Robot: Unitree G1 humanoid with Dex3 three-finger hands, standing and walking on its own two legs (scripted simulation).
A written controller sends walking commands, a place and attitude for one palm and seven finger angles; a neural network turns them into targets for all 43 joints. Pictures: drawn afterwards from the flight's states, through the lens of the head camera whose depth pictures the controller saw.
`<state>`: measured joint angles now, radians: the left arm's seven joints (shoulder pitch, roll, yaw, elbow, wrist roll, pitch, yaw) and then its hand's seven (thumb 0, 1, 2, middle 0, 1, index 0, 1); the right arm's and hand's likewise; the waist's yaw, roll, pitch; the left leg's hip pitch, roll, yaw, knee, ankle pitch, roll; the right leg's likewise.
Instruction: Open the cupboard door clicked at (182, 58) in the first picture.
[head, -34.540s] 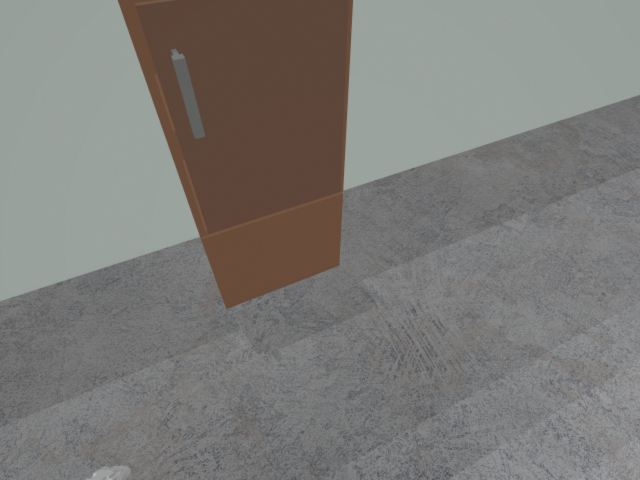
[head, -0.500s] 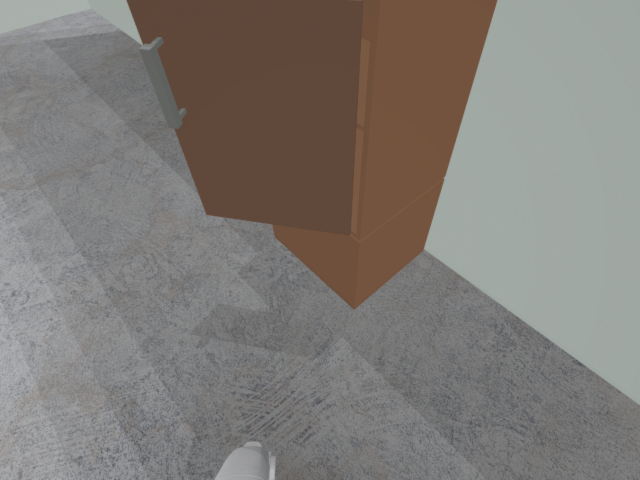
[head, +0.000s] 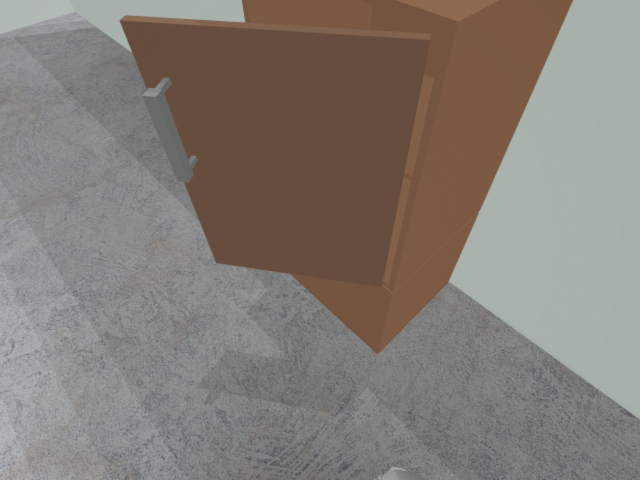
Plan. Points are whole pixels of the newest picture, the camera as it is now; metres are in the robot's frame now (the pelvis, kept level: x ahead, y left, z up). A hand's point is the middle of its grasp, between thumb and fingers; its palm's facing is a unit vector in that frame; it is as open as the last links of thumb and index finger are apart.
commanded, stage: come to a stop and stand still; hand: left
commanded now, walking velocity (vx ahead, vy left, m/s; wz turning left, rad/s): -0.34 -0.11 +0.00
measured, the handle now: (175, 132) +0.61 +0.29 +0.08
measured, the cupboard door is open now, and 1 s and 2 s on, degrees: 36 36 36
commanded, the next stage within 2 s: look again from close up in 1.04 s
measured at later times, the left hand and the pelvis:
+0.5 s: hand out of the picture +0.09 +0.23 -0.18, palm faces +0.05 -0.98 -0.20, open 7.3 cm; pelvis +0.03 +0.04 +0.00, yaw +0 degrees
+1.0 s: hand out of the picture +0.01 +0.16 -0.18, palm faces +0.01 -0.99 -0.17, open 7.3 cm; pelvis +0.00 -0.01 +0.00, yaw -1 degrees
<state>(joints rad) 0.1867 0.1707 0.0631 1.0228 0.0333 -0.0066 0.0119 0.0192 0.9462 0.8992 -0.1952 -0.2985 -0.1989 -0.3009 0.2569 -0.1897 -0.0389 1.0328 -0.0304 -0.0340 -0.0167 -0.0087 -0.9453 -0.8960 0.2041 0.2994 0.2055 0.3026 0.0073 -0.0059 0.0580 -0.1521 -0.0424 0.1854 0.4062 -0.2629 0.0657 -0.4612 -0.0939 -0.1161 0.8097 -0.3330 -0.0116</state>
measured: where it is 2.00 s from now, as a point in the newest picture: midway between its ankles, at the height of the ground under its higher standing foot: outside the picture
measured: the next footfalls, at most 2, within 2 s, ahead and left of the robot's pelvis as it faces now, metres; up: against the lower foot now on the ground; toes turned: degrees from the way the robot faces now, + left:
right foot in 0.06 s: +0.11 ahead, -0.10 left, +0.00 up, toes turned -7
left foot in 0.34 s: +0.07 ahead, +0.14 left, +0.00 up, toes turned +2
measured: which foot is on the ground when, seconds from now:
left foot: down 0.00-0.08, up 0.10-0.32, down 0.34-1.00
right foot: up 0.00-0.04, down 0.06-0.36, up 0.38-0.68, down 0.70-1.00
